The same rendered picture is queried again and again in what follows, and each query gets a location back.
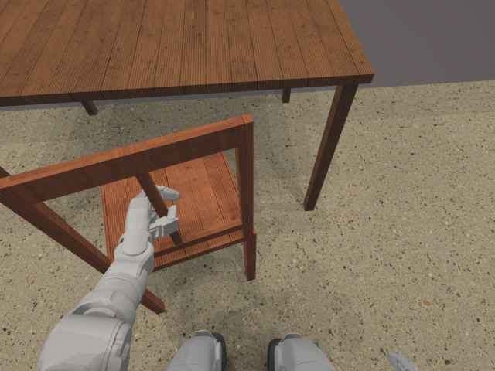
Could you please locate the robot left upper arm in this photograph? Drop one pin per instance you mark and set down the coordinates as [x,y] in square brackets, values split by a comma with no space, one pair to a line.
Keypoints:
[89,343]

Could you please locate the table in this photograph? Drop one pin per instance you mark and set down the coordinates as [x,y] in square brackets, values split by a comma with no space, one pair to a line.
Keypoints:
[61,51]

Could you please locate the robot right hand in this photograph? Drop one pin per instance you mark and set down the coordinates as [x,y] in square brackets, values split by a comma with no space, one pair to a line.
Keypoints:
[400,363]

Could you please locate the robot left shin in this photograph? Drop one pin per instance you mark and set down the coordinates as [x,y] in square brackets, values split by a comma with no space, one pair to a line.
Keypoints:
[203,333]

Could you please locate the robot left foot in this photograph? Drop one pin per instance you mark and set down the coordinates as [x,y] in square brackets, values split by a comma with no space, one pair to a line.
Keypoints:
[220,339]

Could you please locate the chair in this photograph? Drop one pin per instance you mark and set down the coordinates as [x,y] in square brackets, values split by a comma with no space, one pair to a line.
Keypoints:
[214,211]

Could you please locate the robot left hand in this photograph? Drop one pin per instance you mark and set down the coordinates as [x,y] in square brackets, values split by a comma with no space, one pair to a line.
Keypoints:
[141,215]

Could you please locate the left robot forearm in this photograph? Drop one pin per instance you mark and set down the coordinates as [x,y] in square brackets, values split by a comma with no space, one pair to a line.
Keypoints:
[119,292]

